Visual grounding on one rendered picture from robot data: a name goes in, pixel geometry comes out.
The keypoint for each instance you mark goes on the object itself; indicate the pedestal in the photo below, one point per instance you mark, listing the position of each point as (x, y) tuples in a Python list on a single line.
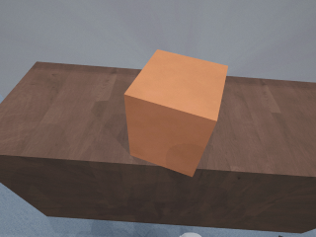
[(64, 149)]

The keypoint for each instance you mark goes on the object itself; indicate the carton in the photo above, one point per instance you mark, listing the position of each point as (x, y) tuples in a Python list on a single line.
[(171, 109)]

